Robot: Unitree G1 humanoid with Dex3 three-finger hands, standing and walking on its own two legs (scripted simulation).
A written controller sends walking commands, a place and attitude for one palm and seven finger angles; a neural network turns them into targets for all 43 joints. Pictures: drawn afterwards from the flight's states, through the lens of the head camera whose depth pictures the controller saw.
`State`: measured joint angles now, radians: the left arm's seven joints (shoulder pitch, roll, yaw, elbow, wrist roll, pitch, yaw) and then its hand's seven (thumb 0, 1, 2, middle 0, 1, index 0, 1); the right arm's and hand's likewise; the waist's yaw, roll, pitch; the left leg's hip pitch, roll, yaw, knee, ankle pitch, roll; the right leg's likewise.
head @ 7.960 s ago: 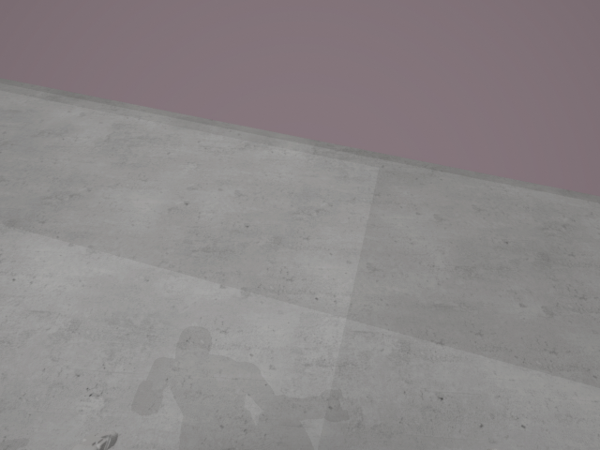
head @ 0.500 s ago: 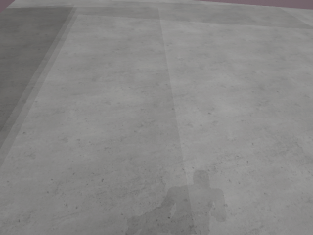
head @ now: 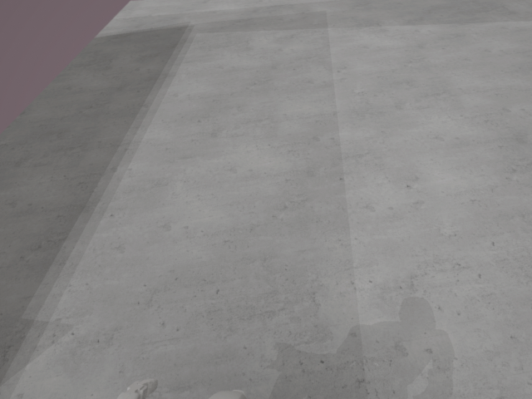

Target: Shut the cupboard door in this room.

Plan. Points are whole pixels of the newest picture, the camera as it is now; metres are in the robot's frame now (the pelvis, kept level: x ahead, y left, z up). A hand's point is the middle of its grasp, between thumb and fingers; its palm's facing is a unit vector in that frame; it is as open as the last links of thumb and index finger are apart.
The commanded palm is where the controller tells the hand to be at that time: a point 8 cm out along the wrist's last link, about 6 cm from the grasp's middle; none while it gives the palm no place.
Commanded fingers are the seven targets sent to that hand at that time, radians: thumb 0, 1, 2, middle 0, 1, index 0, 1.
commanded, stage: turn or walk to find it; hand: left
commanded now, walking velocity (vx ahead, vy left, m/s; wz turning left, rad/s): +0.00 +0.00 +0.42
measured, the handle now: out of the picture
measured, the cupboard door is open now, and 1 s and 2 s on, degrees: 87 87 87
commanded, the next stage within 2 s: none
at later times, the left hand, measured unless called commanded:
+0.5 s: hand out of the picture -0.08 +0.25 -0.19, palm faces +0.31 -0.92 -0.24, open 7.4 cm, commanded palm none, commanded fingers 0.00 0.90 0.90 -0.20 -0.30 -0.20 -0.30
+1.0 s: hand out of the picture -0.01 +0.22 -0.14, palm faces +0.41 -0.86 -0.29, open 7.4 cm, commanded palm none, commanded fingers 0.00 0.90 0.90 -0.20 -0.30 -0.20 -0.30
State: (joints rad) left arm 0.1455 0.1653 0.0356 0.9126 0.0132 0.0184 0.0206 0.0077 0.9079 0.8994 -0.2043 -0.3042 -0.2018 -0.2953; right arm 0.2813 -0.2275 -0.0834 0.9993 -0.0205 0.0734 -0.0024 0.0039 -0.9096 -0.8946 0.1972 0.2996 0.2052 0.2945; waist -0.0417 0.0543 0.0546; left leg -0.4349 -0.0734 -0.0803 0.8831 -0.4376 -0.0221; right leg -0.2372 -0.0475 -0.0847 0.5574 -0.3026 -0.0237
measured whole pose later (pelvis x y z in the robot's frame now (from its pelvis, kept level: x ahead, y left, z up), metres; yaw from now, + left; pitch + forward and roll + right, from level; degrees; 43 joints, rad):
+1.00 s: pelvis -0.04 -0.01 +0.00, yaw +26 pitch -1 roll +2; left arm 0.13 0.17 0.03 0.91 0.01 0.01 0.02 0.01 0.91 0.90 -0.20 -0.30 -0.20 -0.30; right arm 0.26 -0.23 -0.08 0.99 -0.02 0.07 0.00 0.00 -0.91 -0.89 0.20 0.30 0.21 0.29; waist -0.04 0.06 0.06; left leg -0.40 -0.06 -0.09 0.84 -0.44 -0.02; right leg -0.25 -0.04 -0.10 0.58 -0.32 -0.03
